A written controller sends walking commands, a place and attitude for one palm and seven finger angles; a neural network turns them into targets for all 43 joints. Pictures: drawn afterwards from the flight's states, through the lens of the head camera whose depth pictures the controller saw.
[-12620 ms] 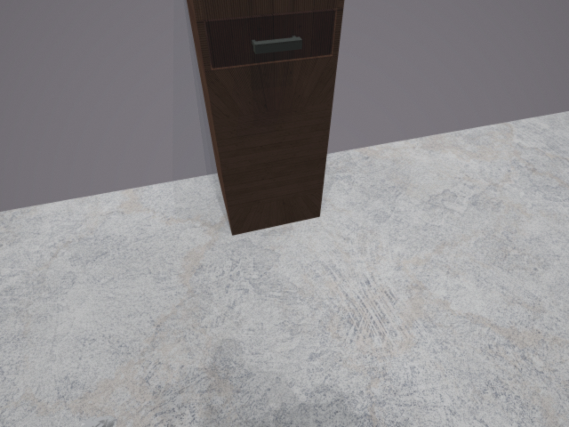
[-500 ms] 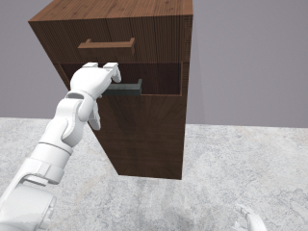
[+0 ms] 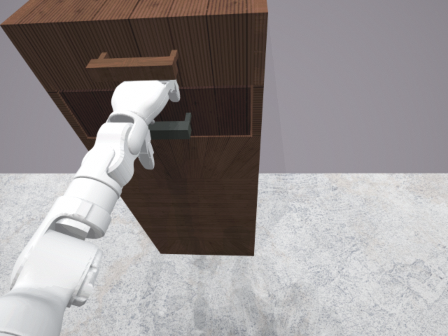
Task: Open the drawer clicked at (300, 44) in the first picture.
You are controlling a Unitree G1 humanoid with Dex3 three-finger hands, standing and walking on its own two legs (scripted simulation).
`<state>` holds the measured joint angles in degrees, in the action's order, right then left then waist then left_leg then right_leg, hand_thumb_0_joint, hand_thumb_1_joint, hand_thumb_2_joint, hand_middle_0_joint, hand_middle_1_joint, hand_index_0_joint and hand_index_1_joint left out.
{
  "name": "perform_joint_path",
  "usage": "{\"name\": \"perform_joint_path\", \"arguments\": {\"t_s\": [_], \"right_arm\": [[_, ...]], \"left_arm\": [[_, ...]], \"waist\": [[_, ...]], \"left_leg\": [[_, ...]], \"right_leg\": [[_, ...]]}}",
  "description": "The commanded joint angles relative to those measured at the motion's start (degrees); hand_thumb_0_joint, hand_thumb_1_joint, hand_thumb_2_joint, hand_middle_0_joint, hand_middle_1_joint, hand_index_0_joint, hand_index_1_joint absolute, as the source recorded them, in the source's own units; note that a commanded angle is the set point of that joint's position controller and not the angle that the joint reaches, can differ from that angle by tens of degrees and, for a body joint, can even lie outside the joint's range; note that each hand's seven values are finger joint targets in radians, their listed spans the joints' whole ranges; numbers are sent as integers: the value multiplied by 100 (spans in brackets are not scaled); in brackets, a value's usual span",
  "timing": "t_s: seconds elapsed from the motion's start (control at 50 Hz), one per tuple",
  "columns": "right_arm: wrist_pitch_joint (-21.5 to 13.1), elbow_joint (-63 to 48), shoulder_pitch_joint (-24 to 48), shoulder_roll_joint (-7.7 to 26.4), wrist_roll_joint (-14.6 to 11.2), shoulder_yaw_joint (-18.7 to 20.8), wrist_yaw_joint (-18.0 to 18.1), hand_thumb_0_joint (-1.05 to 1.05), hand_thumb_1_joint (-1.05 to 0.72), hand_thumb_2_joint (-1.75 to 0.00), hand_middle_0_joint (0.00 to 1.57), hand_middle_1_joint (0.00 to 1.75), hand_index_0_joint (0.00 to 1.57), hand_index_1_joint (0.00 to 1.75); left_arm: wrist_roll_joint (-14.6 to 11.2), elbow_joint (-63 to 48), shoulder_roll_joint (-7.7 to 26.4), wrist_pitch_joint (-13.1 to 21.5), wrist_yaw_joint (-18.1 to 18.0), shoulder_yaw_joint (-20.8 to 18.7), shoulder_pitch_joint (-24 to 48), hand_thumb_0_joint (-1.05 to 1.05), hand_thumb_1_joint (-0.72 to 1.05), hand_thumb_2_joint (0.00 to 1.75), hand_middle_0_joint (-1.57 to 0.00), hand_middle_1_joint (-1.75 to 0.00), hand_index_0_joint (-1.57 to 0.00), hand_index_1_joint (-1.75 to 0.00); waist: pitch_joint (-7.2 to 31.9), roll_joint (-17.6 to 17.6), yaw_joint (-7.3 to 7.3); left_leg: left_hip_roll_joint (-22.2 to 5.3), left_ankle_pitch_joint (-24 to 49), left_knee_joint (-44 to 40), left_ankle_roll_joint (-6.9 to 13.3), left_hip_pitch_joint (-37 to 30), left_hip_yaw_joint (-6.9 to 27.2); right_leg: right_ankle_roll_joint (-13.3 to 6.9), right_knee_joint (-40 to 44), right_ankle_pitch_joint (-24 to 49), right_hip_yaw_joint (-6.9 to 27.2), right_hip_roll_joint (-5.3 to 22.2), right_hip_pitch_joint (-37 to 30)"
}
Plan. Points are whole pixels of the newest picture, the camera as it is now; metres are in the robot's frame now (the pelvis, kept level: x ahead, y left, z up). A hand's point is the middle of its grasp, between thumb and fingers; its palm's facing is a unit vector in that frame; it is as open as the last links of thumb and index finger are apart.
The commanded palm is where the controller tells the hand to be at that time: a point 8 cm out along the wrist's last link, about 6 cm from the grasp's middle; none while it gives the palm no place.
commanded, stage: move the hooked fingers above the handle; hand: left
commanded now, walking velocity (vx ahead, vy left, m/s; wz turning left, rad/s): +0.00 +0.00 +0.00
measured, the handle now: (157, 123) +0.51 +0.16 +0.09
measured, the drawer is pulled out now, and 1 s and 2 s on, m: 0.00 0.00 0.00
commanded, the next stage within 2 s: none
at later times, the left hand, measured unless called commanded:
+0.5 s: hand (151, 121) +0.46 +0.15 +0.14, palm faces -0.01 -0.01 -1.00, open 13.8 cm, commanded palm +0.45 +0.18 +0.20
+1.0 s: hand (150, 121) +0.46 +0.15 +0.14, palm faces +0.01 -0.01 -1.00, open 13.8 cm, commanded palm +0.45 +0.19 +0.21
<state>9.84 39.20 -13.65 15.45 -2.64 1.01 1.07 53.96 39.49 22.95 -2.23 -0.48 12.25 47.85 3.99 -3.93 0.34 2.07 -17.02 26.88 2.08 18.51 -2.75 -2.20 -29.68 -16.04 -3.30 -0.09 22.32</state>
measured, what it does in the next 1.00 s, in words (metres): stands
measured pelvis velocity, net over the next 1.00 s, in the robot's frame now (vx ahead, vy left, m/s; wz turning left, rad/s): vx -0.02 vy -0.01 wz -0.03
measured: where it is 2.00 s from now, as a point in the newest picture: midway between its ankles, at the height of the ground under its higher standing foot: outside the picture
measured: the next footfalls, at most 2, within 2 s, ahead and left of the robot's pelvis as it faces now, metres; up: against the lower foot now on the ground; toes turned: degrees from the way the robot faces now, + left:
none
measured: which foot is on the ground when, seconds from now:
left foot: down 0.00-1.00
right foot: down 0.00-1.00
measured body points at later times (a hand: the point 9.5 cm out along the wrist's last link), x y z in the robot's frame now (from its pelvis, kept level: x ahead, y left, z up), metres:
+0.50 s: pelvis -0.02 -0.01 +0.00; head +0.02 -0.04 +0.45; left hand +0.46 +0.15 +0.19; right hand +0.04 -0.28 -0.14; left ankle -0.05 +0.10 -0.74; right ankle -0.02 -0.09 -0.74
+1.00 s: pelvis -0.02 -0.01 +0.00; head +0.02 -0.04 +0.45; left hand +0.46 +0.15 +0.19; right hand +0.06 -0.27 -0.14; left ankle -0.05 +0.10 -0.74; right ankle -0.02 -0.09 -0.74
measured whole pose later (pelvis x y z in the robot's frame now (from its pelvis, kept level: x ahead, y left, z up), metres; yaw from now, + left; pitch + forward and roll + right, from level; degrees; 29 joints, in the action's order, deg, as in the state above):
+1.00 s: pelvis -0.02 -0.01 +0.00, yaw -1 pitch +8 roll +1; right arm 6.9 39.1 -14.4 15.5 -3.1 0.7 3.5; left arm 57.0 49.9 26.0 2.0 -3.5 7.2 51.1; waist 3.5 -3.8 3.3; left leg 0.9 -15.5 27.0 1.6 19.8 -3.9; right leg -2.8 -29.0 -13.7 -2.2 -1.3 23.8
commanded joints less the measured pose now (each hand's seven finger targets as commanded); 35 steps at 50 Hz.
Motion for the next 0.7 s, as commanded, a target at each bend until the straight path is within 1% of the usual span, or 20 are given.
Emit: {"name": "perform_joint_path", "arguments": {"t_s": [0.0,0.02,0.08,0.1,0.12,0.14,0.18,0.3,0.36,0.38,0.4,0.42,0.44,0.46,0.5,0.54,0.6,0.64,0.66,0.68], "right_arm": [[-189,-528,-97,635,25,228,15,0,-90,-90,20,30,20,30],[-185,-505,-122,663,16,216,23,0,-90,-90,20,30,20,30],[-200,-527,-122,660,28,227,47,0,-90,-90,20,30,20,30],[-204,-539,-94,625,25,223,46,0,-90,-90,20,30,20,30],[-209,-546,-95,622,17,215,51,0,-90,-90,20,30,20,30],[-224,-539,-122,631,9,224,69,0,-90,-90,20,30,20,30],[-252,-549,-150,692,-14,206,132,0,-90,-90,20,30,20,30],[-350,-635,-200,672,0,212,194,0,-90,-90,20,30,20,30],[-393,-668,-222,684,-18,221,197,0,-90,-90,20,30,20,30],[-420,-632,-251,710,-21,230,212,0,-90,-90,20,30,20,30],[-426,-620,-289,728,-17,226,224,0,-90,-90,20,30,20,30],[-432,-626,-265,723,-19,211,234,0,-90,-90,20,30,20,30],[-450,-584,-309,722,-17,226,232,0,-90,-90,20,30,20,30],[-456,-610,-316,735,-29,236,237,0,-90,-90,20,30,20,30],[-470,-593,-331,716,-17,236,236,0,-90,-90,20,30,20,30],[-478,-569,-342,725,-3,245,240,0,-90,-90,20,30,20,30],[-472,-595,-301,719,1,258,235,0,-90,-90,20,30,20,30],[-473,-617,-262,704,-4,257,233,0,-90,-90,20,30,20,30],[-479,-651,-257,707,-3,268,230,0,-90,-90,20,30,20,30],[-472,-635,-233,721,-11,272,235,0,-90,-90,20,30,20,30]], "left_arm": [[137,-392,1258,-148,-389,-633,3058,0,-50,30,-30,-120,-30,-120],[162,-348,1227,-184,-402,-570,3188,0,-50,30,-30,-120,-30,-120],[203,-531,1492,-147,-468,-725,3497,0,-50,30,-30,-120,-30,-120],[220,-408,1432,-163,-470,-697,3382,0,-50,30,-30,-120,-30,-120],[199,-355,1265,-163,-450,-548,3439,0,-50,30,-30,-120,-30,-120],[188,-287,1285,-156,-444,-574,3480,0,-50,30,-30,-120,-30,-120],[151,-74,1557,-131,-429,-745,3489,0,-50,30,-30,-120,-30,-120],[171,-159,1831,122,-442,-930,3545,0,-50,30,-30,-120,-30,-120],[149,-105,1652,200,-450,-801,3524,0,-50,30,-30,-120,-30,-120],[148,-138,1774,220,-476,-864,3655,0,-50,30,-30,-120,-30,-120],[192,-25,2086,218,-506,-1110,3546,0,-50,30,-30,-120,-30,-120],[197,-25,1943,196,-509,-926,3644,0,-50,30,-30,-120,-30,-120],[200,-27,1899,196,-528,-888,3776,0,-50,30,-30,-120,-30,-120],[222,69,2104,199,-538,-1082,3703,0,-50,30,-30,-120,-30,-120],[239,-63,2050,191,-581,-986,3860,0,-50,30,-30,-120,-30,-120],[267,-73,2231,174,-614,-1142,3856,0,-50,30,-30,-120,-30,-120],[263,-167,2406,199,-632,-1345,3724,0,-50,30,-30,-120,-30,-120],[248,-313,2231,224,-613,-1196,3761,0,-50,30,-30,-120,-30,-120],[213,-362,2243,266,-604,-1250,3817,0,-50,30,-30,-120,-30,-120],[232,-344,2471,271,-609,-1440,3655,0,-50,30,-30,-120,-30,-120]], "waist": [[2136,683,140],[2048,696,194],[2347,547,162],[2285,458,139],[2163,444,198],[2047,522,233],[1953,711,277],[2168,523,219],[1992,695,286],[2018,676,313],[2075,651,232],[2029,507,290],[2032,595,349],[2063,623,298],[2263,389,295],[2345,353,262],[2440,425,186],[2410,320,203],[2440,472,202],[2450,504,148]], "left_leg": [[-101,2703,21,-3,-424,133],[-101,2576,-3,-2,-370,137],[-82,2524,-11,22,-395,134],[-79,2429,-22,20,-377,126],[-80,2280,-47,17,-378,137],[-89,2145,-58,29,-359,133],[-86,1800,-123,63,-177,118],[-71,1682,-129,79,-142,89],[-74,1557,-152,84,-62,89],[-83,1479,-152,89,-56,79],[-73,1444,-163,83,18,83],[-60,1415,-160,78,26,67],[-74,1382,-146,82,7,63],[-67,1390,-136,83,72,55],[-53,1443,-121,77,12,42],[-58,1585,-97,74,-23,35],[-59,1706,-90,84,-11,20],[-63,1762,-111,79,-76,14],[-71,1842,-96,84,-71,27],[-67,1813,-110,96,-56,14]], "right_leg": [[-9,29,2601,315,17,-1301],[-10,46,2500,315,10,-1223],[-14,44,2473,364,26,-1395],[-19,44,2375,357,26,-1367],[-17,83,2215,348,24,-1254],[-10,126,2091,350,21,-1177],[28,212,1860,399,40,-1245],[29,206,1830,483,65,-1432],[45,281,1660,477,63,-1346],[63,294,1632,508,67,-1319],[57,274,1600,519,65,-1403],[55,285,1586,527,73,-1336],[68,306,1562,537,74,-1292],[62,313,1522,558,79,-1410],[57,271,1634,576,83,-1436],[54,237,1809,576,77,-1500],[56,217,1993,580,76,-1679],[47,218,2036,559,69,-1625],[43,228,2104,584,86,-1745],[61,223,2132,590,70,-1771]]}}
